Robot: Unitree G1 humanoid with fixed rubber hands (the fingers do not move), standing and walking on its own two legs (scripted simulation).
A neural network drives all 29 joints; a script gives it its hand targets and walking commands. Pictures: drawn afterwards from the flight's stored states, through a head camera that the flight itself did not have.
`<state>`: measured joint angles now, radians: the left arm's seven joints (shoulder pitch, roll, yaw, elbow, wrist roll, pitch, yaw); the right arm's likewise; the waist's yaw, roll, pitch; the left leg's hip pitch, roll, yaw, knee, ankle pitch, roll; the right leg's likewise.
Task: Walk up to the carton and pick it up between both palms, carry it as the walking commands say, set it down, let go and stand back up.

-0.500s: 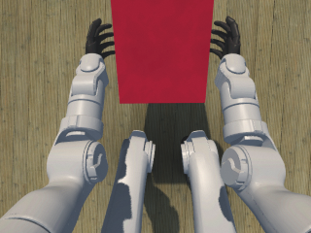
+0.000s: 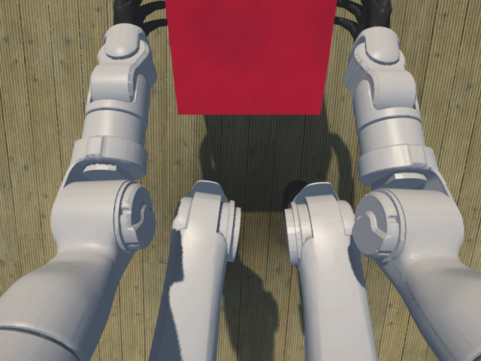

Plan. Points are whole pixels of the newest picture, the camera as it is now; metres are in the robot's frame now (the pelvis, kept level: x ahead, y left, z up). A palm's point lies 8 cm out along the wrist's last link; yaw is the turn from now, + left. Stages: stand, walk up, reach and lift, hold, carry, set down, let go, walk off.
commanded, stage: set down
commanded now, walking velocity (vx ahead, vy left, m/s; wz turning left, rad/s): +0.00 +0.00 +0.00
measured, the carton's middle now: (249, 24) +0.55 +0.02 -0.25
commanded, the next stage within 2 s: none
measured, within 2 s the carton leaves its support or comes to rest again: rests again in 1.66 s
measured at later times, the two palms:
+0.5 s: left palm (143, 28) +0.53 +0.17 -0.21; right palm (355, 26) +0.53 -0.14 -0.21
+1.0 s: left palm (141, 30) +0.53 +0.18 -0.22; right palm (354, 27) +0.53 -0.14 -0.22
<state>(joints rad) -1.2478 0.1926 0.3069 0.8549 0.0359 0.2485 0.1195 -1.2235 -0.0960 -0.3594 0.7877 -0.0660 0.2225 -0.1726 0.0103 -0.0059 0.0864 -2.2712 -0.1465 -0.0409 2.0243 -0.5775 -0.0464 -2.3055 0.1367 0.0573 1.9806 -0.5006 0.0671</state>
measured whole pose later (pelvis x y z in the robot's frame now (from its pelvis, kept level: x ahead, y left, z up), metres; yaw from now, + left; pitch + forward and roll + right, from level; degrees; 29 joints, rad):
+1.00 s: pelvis +0.00 +0.00 -0.04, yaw +1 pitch +37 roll -1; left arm -1.43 0.29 0.24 1.13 -0.02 0.18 0.06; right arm -1.39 -0.21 -0.33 1.04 0.00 0.17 -0.07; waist 0.00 -0.01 0.32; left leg -2.24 -0.10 0.00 2.23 -0.64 0.00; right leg -2.26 0.08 0.01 2.19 -0.59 0.03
